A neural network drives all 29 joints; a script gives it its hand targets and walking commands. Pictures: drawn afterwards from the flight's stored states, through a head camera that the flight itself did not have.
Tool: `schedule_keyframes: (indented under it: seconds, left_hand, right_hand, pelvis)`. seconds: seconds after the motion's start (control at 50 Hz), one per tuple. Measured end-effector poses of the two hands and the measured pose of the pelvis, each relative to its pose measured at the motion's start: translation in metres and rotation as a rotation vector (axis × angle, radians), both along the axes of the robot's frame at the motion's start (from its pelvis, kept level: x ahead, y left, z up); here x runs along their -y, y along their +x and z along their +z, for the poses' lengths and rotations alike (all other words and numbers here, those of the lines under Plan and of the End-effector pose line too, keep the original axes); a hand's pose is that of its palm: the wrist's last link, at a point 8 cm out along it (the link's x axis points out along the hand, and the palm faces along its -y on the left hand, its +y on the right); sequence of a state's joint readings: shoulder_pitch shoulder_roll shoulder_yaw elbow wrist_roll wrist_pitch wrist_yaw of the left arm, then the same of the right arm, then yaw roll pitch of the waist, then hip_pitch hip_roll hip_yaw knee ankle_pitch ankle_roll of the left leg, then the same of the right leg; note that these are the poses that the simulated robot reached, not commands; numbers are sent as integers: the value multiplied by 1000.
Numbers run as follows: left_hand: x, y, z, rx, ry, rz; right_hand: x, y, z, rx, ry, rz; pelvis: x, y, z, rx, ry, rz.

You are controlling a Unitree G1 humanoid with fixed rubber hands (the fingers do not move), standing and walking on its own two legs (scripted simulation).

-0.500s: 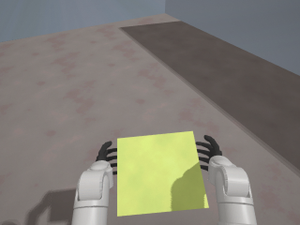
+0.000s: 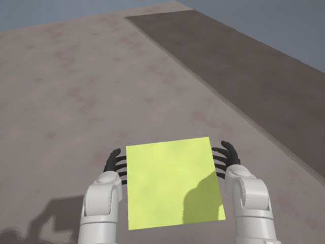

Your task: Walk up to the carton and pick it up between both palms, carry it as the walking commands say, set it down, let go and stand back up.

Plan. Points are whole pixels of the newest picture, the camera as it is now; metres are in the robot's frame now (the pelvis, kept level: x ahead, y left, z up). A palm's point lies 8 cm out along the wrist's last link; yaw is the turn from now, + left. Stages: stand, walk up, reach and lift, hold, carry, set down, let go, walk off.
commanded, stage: carry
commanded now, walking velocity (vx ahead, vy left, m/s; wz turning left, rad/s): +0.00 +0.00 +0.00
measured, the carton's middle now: (172, 184) +0.30 -0.01 -0.05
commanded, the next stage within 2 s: hold in 0.68 s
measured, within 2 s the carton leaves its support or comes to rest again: neither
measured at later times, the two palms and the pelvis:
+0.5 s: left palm (106, 179) +0.28 +0.15 +0.04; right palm (227, 170) +0.28 -0.14 +0.05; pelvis +0.00 +0.01 +0.00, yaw +0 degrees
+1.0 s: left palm (122, 159) +0.33 +0.12 +0.04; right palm (234, 161) +0.30 -0.16 +0.06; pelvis +0.01 +0.01 +0.00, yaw -4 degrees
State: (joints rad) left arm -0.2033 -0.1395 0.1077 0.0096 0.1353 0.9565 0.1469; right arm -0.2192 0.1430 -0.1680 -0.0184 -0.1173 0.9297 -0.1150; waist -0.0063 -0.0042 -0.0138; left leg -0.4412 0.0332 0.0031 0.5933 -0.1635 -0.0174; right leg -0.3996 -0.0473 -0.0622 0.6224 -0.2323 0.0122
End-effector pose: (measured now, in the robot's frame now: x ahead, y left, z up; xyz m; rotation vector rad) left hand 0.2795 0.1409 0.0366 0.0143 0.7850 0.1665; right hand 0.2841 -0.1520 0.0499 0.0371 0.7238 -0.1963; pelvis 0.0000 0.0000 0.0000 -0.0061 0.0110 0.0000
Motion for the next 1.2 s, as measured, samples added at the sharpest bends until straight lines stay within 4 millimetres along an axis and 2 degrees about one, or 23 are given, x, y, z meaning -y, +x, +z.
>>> schedule_keyframes:
  seconds: [0.34,0.74,0.84,0.9,0.96,1.08,1.14,1.2]
  left_hand:
    - [-12,-5,-1,12,-14,28]
    - [-5,-3,-2,19,25,-8]
    - [5,5,-16,-4,60,-8]
    - [16,16,-14,10,56,-21]
    - [20,36,-6,36,42,-61]
    - [17,74,15,59,48,-129]
    - [12,82,19,59,55,-120]
    - [6,82,19,59,60,-94]
  right_hand:
    - [-12,2,-1,11,-14,29]
    - [-5,-3,-3,21,-3,23]
    - [0,3,-13,-2,-64,11]
    - [6,9,-8,15,-75,-78]
    - [10,15,3,41,-59,-148]
    - [5,33,21,58,-116,-166]
    - [0,45,25,56,-130,-142]
    - [-5,55,26,59,-122,-117]
  pelvis:
    - [-5,2,-1,0,-3,4]
    - [-4,0,-1,20,3,0]
    - [-2,-4,-1,83,-5,-2]
    - [-3,-3,-2,97,-10,-17]
    - [-6,2,-1,106,-10,-50]
    - [-10,19,3,118,-9,-105]
    - [-11,31,6,108,-8,-116]
    - [-11,45,10,94,-7,-115]
